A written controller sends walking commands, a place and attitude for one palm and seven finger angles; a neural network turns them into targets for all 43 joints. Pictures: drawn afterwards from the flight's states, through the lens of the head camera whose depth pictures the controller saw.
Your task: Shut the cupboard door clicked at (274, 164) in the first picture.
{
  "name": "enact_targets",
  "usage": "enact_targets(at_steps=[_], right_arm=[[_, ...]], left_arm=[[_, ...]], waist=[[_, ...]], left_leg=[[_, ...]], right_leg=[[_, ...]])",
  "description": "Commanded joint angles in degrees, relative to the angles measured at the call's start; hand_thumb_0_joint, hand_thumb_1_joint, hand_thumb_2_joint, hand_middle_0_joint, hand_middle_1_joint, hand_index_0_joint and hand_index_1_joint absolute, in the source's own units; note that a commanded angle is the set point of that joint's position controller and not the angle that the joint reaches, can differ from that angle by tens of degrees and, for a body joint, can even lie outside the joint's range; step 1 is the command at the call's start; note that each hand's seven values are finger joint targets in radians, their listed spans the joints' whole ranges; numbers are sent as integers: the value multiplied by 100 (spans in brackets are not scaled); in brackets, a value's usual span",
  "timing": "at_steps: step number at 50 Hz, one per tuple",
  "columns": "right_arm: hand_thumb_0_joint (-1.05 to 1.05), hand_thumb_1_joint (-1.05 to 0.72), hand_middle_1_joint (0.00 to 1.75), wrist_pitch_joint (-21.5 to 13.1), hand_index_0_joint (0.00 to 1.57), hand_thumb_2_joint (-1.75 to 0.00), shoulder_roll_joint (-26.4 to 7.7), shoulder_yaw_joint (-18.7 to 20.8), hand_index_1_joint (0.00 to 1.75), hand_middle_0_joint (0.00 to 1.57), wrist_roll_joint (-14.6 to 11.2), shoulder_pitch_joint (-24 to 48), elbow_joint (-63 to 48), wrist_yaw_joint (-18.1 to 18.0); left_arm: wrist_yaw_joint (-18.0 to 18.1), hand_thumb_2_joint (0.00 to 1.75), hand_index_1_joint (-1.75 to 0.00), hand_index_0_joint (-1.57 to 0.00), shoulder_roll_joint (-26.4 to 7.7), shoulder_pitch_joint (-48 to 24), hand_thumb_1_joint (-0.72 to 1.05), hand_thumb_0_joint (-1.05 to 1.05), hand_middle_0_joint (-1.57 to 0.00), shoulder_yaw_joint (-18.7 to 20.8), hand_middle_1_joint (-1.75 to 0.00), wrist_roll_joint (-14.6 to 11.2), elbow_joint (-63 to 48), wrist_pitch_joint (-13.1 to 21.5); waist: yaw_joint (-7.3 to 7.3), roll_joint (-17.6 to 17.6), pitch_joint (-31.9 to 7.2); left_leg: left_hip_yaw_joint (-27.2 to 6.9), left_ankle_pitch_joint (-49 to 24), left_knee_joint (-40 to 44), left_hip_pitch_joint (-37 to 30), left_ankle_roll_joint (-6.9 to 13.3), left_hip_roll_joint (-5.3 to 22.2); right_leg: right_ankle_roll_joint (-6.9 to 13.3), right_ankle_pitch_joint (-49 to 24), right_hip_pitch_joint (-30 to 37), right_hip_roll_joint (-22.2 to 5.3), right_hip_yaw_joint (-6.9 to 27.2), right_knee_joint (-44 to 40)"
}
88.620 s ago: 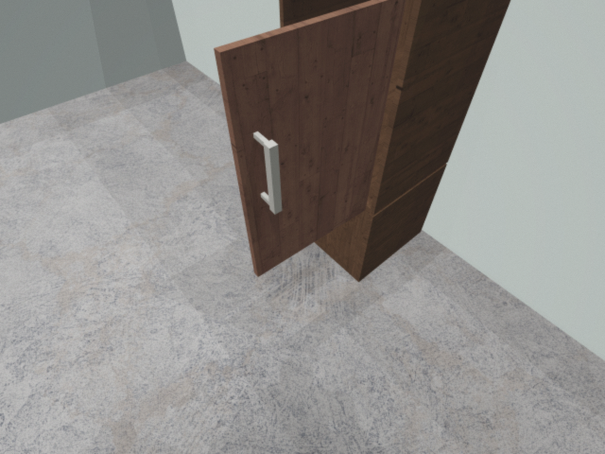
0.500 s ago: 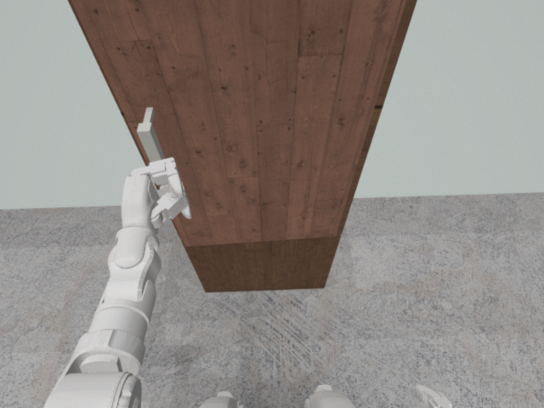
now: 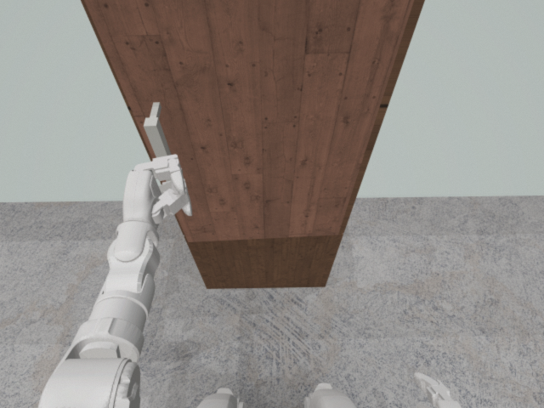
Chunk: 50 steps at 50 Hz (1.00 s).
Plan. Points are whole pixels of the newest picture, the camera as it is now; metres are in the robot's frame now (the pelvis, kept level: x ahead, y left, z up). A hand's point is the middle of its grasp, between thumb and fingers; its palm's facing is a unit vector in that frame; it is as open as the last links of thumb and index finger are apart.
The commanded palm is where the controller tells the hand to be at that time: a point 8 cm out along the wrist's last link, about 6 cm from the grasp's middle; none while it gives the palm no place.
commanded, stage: push the door shut along its arc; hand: left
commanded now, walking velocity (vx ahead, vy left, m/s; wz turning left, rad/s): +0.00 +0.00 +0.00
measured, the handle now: (167, 152) +0.51 +0.18 +0.06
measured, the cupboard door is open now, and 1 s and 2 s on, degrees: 2 0 0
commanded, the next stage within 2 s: pull the fist back off the door in 0.54 s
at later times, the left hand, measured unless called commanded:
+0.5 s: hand (183, 174) +0.45 +0.15 +0.07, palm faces -0.09 -1.00 -0.03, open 3.2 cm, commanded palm +0.47 +0.18 +0.07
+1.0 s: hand (190, 172) +0.46 +0.14 +0.07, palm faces +0.07 -1.00 -0.04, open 3.2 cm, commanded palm +0.43 +0.18 +0.07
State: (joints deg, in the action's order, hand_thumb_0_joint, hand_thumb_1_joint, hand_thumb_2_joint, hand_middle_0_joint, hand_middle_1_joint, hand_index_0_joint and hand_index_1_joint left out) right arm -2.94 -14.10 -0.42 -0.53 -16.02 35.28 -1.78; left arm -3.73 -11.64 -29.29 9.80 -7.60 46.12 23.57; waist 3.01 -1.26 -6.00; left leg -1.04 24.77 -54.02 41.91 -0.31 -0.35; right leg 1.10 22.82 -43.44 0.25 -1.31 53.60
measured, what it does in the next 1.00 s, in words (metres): stands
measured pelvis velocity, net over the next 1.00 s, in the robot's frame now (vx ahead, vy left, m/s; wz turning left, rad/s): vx -0.05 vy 0.01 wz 0.01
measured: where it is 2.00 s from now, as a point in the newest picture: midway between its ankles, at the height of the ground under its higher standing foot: outside the picture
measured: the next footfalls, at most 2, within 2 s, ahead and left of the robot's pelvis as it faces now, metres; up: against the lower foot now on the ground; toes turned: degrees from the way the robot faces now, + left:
none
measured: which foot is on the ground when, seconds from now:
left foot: down 0.00-1.00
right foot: down 0.00-1.00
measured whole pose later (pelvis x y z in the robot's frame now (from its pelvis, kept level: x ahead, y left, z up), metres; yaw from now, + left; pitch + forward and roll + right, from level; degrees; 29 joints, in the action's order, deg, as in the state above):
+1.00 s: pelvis -0.05 +0.01 -0.03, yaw +1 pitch +17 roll -1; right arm -5.0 -14.8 -1.6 1.2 -20.7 37.4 0.2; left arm 2.0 -18.5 -53.4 12.2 -4.6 68.6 24.1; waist 8.4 -1.2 -6.3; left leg -2.2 23.0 -61.8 56.0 0.2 -0.8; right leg 0.6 20.3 -56.1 -0.1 -2.5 59.1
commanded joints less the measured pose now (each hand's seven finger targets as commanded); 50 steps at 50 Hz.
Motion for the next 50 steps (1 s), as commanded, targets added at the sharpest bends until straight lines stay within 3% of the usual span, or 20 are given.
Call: enact_targets(at_steps=[1, 5, 10, 12, 15, 21, 24, 25, 26, 27, 29, 32, 33, 35, 37, 40, 42, 44, 45, 50], right_arm=[[0, -90, 30, -189, 20, -90, -751, 254, 30, 20, -39, -295, -442, -107], [0, -90, 30, -187, 20, -90, -809, 282, 30, 20, -12, -489, -427, -82], [0, -90, 30, -131, 20, -90, -851, 339, 30, 20, -20, -703, -396, -9], [0, -90, 30, -99, 20, -90, -857, 344, 30, 20, -30, -754, -376, 3], [0, -90, 30, -79, 20, -90, -919, 352, 30, 20, -34, -841, -282, -20], [0, -90, 30, -123, 20, -90, -991, 336, 30, 20, -30, -985, -72, -55], [0, -90, 30, -190, 20, -90, -1005, 308, 30, 20, -24, -1036, -60, -67], [0, -90, 30, -205, 20, -90, -1037, 308, 30, 20, -30, -1032, 2, -76], [0, -90, 30, -230, 20, -90, -1033, 292, 30, 20, -35, -1027, 5, -69], [0, -90, 30, -250, 20, -90, -1068, 280, 30, 20, -34, -1047, 16, -83], [0, -90, 30, -332, 20, -90, -1069, 269, 30, 20, -34, -1054, 5, -108], [0, -90, 30, -440, 20, -90, -1127, 225, 30, 20, -54, -1026, 52, -131], [0, -90, 30, -463, 20, -90, -1036, 224, 30, 20, 25, -900, -9, -150], [0, -90, 30, -497, 20, -90, -1023, 213, 30, 20, 102, -934, -24, -63], [0, -90, 30, -459, 20, -90, -1036, 228, 30, 20, 149, -982, -14, 22], [0, -90, 30, -406, 20, -90, -1046, 222, 30, 20, 184, -1020, -51, 82], [0, -90, 30, -380, 20, -90, -1046, 224, 30, 20, 185, -993, -95, 106], [0, -90, 30, -378, 20, -90, -1060, 230, 30, 20, 181, -1003, -149, 100], [0, -90, 30, -378, 20, -90, -1045, 232, 30, 20, 153, -939, -192, 107], [0, -90, 30, -392, 20, -90, -1020, 254, 30, 20, 123, -900, -324, 125]], left_arm=[[-207, 90, -150, -130, -1077, -3185, 90, 0, -130, 194, -150, -33, -709, 380], [-382, 90, -150, -130, -1317, -3337, 90, 0, -130, 440, -150, -84, -411, 422], [-599, 90, -150, -130, -1207, -3599, 90, 0, -130, 313, -150, -106, -294, 415], [-659, 90, -150, -130, -1046, -3805, 90, 0, -130, 133, -150, -94, -161, 406], [-695, 90, -150, -130, -1283, -4212, 90, 0, -130, 226, -150, -54, 5, 419], [-811, 90, -150, -130, -1352, -5132, 90, 0, -130, 49, -150, -3, 456, 378], [-889, 90, -150, -130, -1169, -5625, 90, 0, -130, -237, -150, 25, 492, 364], [-896, 90, -150, -130, -1289, -5794, 90, 0, -130, -216, -150, 40, 532, 361], [-921, 90, -150, -130, -1170, -5832, 90, 0, -130, -346, -150, 49, 650, 323], [-919, 90, -150, -130, -1325, -5901, 90, 0, -130, -255, -150, 50, 736, 306], [-960, 90, -150, -130, -1095, -6173, 90, 0, -130, -500, -150, 48, 633, 309], [-990, 90, -150, -130, -1170, -6320, 90, 0, -130, -556, -150, 19, 726, 244], [-167, 90, -150, -130, -1091, -6324, 90, 0, -130, 367, -150, -475, 714, 160], [561, 90, -150, -130, -970, -6015, 90, 0, -130, 291, -150, -238, 823, 136], [842, 90, -150, -130, -1038, -5921, 90, 0, -130, 192, -150, 83, 965, 154], [863, 90, -150, -130, -1316, -5982, 90, 0, -130, 65, -150, 523, 988, 299], [743, 90, -150, -130, -1411, -5904, 90, 0, -130, 45, -150, 618, 1054, 368], [624, 90, -150, -130, -1535, -5812, 90, 0, -130, 172, -150, 571, 1050, 429], [552, 90, -150, -130, -1309, -5711, 90, 0, -130, 8, -150, 505, 1042, 414], [378, 90, -150, -130, -1191, -5017, 90, 0, -130, 274, -150, 105, 744, 436]], waist=[[297, 31, -1740], [229, -48, -2387], [329, -73, -2438], [435, 36, -2268], [518, 14, -2246], [830, -8, -2015], [963, -326, -2001], [1012, -380, -2040], [1060, -390, -1993], [1081, -260, -1923], [1199, -490, -1971], [1246, -533, -2002], [891, -419, -2087], [959, -284, -2184], [1019, -128, -2096], [1029, -236, -2156], [985, -284, -2096], [930, -204, -2154], [944, -250, -2094], [648, -114, -2276]], left_leg=[[57, -567, 643, -427, 158, -71], [12, -1145, 491, -573, 143, -69], [-44, -1590, 399, -759, 119, -7], [-60, -1394, 410, -703, 129, 1], [-114, -1187, 394, -644, 143, 1], [-248, -521, 379, -551, 177, 12], [-325, -238, 376, -576, 186, -15], [-361, -154, 363, -608, 172, 8], [-378, 51, 371, -549, 175, -2], [-392, 229, 375, -399, 188, -2], [-438, 455, 379, -495, 201, -5], [-479, 894, 410, -363, 195, 11], [-614, 1114, 478, -91, 125, -50], [-601, 1189, 525, -121, 105, -35], [-436, 1095, 453, 77, 135, -70], [-303, 993, 370, 194, 167, -104], [-270, 1018, 364, 223, 165, -101], [-288, 984, 372, 234, 176, -97], [-253, 1008, 381, 211, 166, -91], [-174, 778, 455, 124, 149, -80]], right_leg=[[-25, -957, 1059, -31, 201, -729], [10, -1554, 1201, -4, 168, -475], [18, -1845, 919, 38, 75, -359], [10, -1648, 763, 54, 61, -406], [19, -1403, 607, 59, 70, -417], [7, -640, 46, 64, 56, -522], [36, -352, -295, 70, 30, -472], [37, -287, -403, 57, 36, -461], [32, -134, -505, 63, 30, -467], [29, -24, -509, 57, 50, -482], [43, 113, -769, 54, 23, -437], [30, 348, -864, 40, 47, -431], [17, 379, -782, 49, -7, -414], [-48, 387, -683, 63, -59, -399], [-61, 425, -544, 49, -19, -476], [-50, 485, -425, 28, 60, -502], [-27, 547, -402, 26, 86, -522], [-10, 562, -299, 37, 97, -516], [-15, 596, -340, 35, 106, -544], [-12, 518, 54, 47, 90, -580]])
